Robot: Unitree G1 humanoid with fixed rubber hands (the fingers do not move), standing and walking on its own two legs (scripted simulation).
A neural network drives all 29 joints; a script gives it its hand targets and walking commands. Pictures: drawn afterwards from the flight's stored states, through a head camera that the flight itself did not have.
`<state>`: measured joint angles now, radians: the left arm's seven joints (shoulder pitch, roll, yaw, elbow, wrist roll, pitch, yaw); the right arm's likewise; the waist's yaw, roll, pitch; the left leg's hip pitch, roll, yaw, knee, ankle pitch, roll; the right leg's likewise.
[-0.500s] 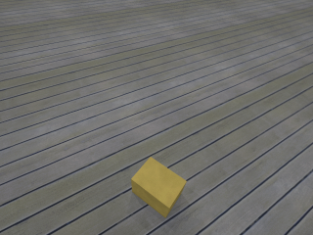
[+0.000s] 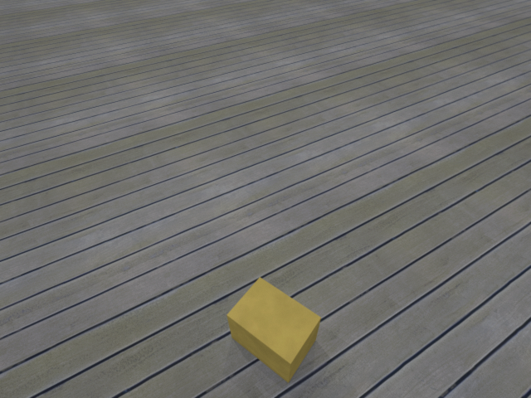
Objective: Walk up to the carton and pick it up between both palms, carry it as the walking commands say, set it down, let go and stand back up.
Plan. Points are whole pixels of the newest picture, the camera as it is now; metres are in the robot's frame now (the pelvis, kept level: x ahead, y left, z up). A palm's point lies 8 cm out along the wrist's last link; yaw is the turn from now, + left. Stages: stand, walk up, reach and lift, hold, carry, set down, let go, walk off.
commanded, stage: walk up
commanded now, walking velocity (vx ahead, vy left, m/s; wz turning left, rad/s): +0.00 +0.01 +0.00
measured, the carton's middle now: (273, 328) +0.54 +0.00 -0.68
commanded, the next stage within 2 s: none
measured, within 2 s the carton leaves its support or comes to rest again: neither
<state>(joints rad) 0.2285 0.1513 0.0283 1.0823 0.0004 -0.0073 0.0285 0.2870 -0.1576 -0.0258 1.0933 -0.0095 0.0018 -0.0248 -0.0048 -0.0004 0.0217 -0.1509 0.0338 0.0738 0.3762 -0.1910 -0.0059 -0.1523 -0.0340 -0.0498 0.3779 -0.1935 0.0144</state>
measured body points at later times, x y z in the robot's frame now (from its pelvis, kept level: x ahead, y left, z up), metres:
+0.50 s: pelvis +0.06 +0.09 -0.01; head +0.11 +0.07 +0.43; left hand +0.04 +0.39 -0.14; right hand +0.17 -0.19 -0.14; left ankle +0.12 +0.22 -0.75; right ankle +0.00 -0.12 -0.74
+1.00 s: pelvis +0.18 +0.16 +0.00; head +0.20 +0.11 +0.45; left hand +0.38 +0.34 -0.12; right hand +0.08 -0.06 -0.17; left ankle +0.21 +0.31 -0.65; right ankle +0.12 +0.08 -0.75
